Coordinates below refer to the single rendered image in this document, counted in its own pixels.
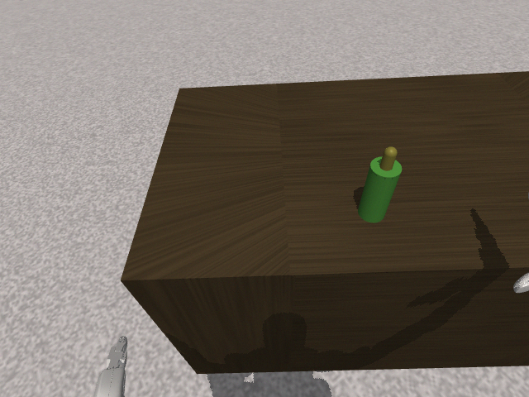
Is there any bottle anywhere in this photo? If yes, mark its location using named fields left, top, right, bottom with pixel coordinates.
left=358, top=146, right=402, bottom=222

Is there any left robot hand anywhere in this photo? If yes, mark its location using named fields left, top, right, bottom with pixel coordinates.
left=94, top=336, right=127, bottom=397

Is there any right robot hand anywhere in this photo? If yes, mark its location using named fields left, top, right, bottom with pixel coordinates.
left=513, top=193, right=529, bottom=293

